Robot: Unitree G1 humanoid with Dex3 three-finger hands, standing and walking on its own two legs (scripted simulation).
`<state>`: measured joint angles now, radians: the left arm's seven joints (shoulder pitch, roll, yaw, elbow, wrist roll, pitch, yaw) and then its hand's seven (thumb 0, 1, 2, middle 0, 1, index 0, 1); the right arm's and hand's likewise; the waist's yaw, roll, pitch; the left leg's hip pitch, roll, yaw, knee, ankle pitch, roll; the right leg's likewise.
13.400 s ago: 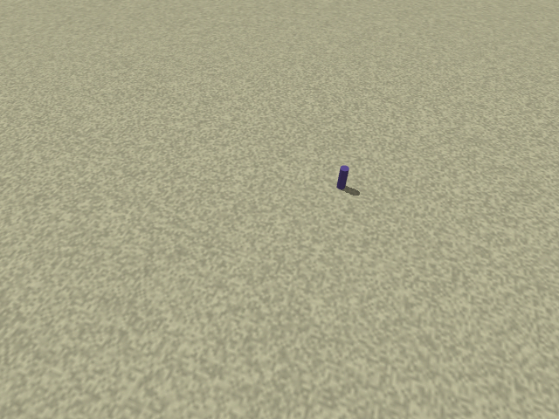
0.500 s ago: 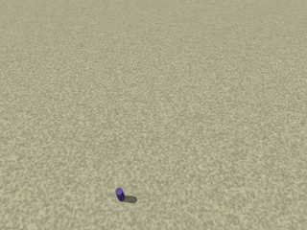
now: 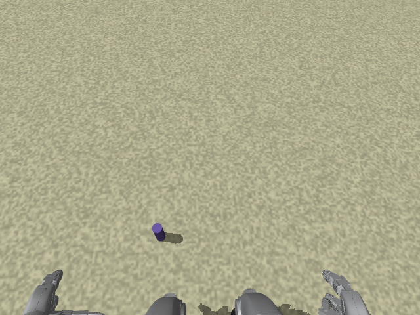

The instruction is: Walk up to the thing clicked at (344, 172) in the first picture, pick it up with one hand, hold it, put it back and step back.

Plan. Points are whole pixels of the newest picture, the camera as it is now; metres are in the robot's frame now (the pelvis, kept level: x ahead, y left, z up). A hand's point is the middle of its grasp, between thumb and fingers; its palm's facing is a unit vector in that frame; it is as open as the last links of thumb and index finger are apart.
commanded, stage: go down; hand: left
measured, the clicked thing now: (159, 232) +0.45 +0.19 -0.66
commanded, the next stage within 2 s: none
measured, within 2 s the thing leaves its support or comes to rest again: neither
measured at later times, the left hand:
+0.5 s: hand (75, 284) +0.20 +0.30 -0.19, palm faces +0.11 -0.96 -0.27, open 17.2 cm
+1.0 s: hand (77, 251) +0.29 +0.36 -0.29, palm faces +0.18 -0.97 -0.16, open 17.2 cm
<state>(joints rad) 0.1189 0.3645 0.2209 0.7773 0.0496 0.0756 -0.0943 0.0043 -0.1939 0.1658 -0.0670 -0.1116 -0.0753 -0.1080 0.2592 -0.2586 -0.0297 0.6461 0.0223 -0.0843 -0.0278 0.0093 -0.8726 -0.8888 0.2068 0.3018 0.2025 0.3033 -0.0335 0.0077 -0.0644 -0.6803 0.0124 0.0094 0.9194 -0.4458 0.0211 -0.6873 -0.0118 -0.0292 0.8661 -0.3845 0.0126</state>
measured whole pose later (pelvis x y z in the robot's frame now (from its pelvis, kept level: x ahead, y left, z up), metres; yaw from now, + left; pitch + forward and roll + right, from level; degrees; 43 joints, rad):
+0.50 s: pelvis -0.01 -0.01 -0.08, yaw +1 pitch +23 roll -2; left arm 0.06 0.46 0.37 0.64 -0.03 -0.02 -0.24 0.00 -0.53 0.07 -0.09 -0.11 -0.10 -0.10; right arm 0.20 -0.28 -0.01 0.54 -0.01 -0.22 -0.05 0.01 -0.86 -0.88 0.21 0.30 0.20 0.30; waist -0.04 -0.02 -0.15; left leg -1.16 0.01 -0.02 1.37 -0.61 0.01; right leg -1.16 -0.02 -0.06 1.31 -0.56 0.01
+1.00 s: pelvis -0.08 -0.02 -0.26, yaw -1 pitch +32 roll -4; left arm -0.48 0.74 0.69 1.04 -0.12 -0.37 -0.54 -0.01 -0.48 0.09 -0.03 -0.08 -0.04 -0.07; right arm 0.14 -0.32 0.06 0.68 -0.03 -0.18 -0.02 0.01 -0.88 -0.89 0.21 0.30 0.20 0.30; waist -0.07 -0.03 -0.14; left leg -1.86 0.01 -0.06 1.98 -0.68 0.00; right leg -1.86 -0.03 -0.08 1.91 -0.62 -0.02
